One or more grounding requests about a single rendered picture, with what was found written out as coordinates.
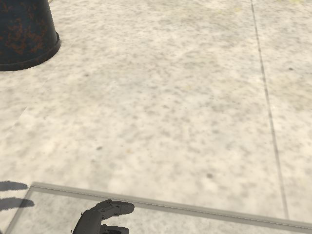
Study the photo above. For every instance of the left robot hand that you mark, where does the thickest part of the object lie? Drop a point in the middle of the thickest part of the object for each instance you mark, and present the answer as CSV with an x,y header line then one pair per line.
x,y
90,220

